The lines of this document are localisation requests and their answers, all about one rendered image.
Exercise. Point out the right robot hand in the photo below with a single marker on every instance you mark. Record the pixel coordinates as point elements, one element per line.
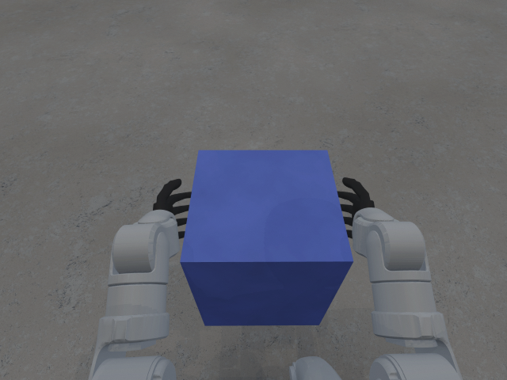
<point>360,200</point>

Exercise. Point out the left robot hand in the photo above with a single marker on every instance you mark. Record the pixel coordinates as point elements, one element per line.
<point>165,202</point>

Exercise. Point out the right robot upper arm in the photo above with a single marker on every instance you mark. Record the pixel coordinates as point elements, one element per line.
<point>412,366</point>

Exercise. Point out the left robot upper arm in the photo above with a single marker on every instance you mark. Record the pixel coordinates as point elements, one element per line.
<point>136,368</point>

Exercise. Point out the robot right forearm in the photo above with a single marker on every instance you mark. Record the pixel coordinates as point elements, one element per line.
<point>405,311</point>

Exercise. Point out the robot left forearm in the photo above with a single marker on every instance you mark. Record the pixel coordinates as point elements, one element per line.
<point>135,315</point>

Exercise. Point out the right robot thigh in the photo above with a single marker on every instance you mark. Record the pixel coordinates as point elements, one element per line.
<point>312,368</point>

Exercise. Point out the carton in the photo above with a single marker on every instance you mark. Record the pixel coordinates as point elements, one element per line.
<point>265,240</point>

